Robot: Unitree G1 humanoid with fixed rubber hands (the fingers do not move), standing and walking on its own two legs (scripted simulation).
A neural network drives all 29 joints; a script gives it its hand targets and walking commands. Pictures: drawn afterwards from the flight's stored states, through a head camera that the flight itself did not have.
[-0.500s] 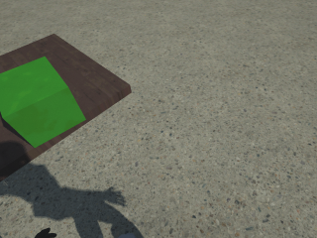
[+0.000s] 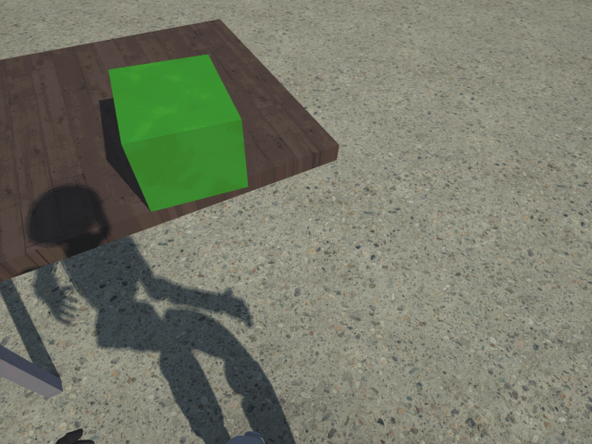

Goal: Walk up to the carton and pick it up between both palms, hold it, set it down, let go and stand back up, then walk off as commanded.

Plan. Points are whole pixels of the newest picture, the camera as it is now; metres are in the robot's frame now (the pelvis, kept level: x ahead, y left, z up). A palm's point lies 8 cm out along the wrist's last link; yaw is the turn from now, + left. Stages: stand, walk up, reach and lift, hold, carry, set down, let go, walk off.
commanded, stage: walk up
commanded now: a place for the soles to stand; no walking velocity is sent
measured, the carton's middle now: (180, 130) +0.72 +0.24 -0.01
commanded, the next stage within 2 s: none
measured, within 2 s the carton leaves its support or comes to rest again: neither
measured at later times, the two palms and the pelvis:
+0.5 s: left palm out of the picture +0.01 +0.34 -0.10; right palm out of the picture +0.07 -0.31 -0.09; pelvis -0.03 +0.00 +0.00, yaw +13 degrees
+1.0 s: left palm out of the picture -0.04 +0.27 -0.06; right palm (536, 435) +0.17 -0.34 -0.10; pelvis +0.00 -0.06 +0.01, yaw +18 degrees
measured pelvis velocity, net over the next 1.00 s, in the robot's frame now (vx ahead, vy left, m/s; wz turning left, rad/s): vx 0.00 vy -0.06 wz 0.32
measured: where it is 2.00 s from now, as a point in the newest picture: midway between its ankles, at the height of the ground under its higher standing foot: outside the picture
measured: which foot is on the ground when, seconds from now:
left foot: down 0.00-0.08, up 0.10-0.44, down 0.46-0.82, up 0.84-1.00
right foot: up 0.00-0.02, down 0.04-0.48, up 0.50-0.78, down 0.80-1.00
